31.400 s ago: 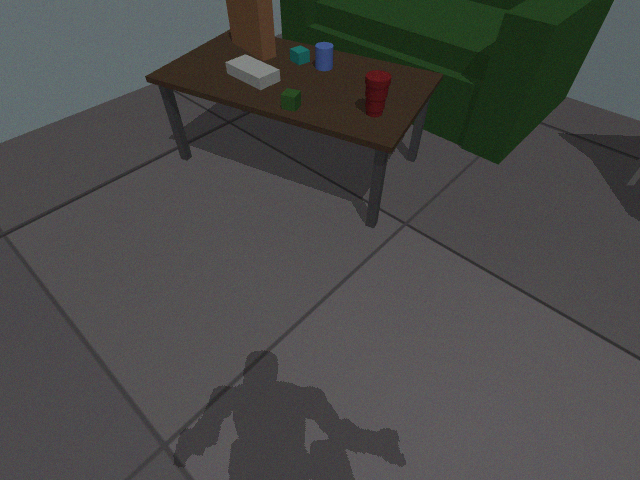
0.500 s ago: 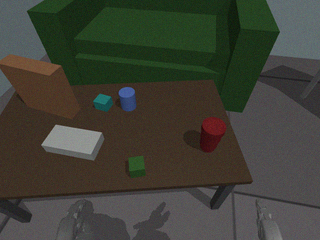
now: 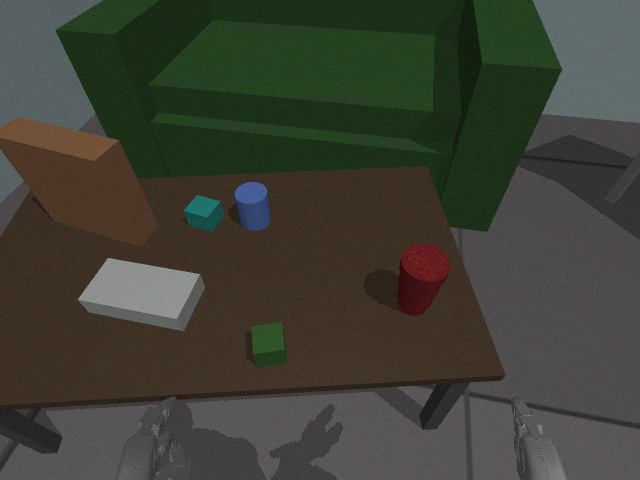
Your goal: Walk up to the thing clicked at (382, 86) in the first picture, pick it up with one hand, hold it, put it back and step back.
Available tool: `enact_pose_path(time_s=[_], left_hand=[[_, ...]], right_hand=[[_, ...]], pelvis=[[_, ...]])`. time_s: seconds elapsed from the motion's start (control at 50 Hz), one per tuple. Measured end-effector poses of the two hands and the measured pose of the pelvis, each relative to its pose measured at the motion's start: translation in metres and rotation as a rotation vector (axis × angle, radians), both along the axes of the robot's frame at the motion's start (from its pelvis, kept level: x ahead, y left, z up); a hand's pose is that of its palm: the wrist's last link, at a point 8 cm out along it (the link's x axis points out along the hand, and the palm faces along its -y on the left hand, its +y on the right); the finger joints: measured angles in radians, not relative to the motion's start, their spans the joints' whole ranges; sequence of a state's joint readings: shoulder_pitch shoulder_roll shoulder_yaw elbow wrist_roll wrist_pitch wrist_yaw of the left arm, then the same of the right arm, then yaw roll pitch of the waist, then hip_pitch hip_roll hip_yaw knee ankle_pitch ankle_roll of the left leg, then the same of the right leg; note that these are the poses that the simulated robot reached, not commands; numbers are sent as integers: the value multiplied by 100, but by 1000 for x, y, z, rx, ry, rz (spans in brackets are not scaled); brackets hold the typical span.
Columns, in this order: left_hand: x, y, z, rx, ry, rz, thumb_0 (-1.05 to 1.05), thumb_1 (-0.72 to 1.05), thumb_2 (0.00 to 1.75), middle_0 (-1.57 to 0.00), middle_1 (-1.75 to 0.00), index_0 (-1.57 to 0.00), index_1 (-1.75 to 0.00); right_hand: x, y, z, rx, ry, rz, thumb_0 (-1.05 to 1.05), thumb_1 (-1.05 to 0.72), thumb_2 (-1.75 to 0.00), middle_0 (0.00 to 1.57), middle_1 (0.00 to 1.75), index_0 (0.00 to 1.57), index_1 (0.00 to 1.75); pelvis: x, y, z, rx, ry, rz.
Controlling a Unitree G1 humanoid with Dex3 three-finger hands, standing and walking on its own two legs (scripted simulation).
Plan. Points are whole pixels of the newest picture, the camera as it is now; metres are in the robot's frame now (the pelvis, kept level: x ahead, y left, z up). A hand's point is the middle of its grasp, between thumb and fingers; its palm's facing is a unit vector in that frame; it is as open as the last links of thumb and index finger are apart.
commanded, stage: home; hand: right
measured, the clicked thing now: (418, 284) +0.55 -0.18 -0.20
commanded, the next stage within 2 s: stand in 0.80 s
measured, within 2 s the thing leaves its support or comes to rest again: neither
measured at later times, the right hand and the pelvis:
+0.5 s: hand out of the picture +0.16 -0.17 -0.06, palm faces +0.11 +0.96 -0.27, open 17.6 cm; pelvis -0.01 +0.01 +0.00, yaw +0 degrees
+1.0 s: hand out of the picture +0.16 -0.17 -0.06, palm faces +0.12 +0.95 -0.27, open 17.2 cm; pelvis -0.01 +0.01 +0.00, yaw +0 degrees
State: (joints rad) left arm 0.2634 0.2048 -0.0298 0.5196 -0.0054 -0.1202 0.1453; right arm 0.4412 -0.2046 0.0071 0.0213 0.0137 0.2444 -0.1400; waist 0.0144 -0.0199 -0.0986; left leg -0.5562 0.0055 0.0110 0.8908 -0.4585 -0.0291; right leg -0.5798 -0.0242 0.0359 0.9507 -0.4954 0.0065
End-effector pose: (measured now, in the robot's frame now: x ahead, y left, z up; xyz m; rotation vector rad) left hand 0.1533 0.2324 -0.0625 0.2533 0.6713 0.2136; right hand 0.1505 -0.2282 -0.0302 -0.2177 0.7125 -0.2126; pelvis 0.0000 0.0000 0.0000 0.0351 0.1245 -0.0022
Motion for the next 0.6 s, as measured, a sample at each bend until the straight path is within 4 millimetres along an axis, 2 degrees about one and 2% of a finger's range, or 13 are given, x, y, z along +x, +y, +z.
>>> enact_pose_path(time_s=[0.6], left_hand=[[-14, 13, -3, 7, 0, 19, 2, 90, 90, -21, -30, -21, -30]], right_hand=[[-10, 10, 0, -4, 12, -3, -1, 58, -3, 6, 4, 5, 5]], pelvis=[[-9, 9, -2, -8, -9, 0]])
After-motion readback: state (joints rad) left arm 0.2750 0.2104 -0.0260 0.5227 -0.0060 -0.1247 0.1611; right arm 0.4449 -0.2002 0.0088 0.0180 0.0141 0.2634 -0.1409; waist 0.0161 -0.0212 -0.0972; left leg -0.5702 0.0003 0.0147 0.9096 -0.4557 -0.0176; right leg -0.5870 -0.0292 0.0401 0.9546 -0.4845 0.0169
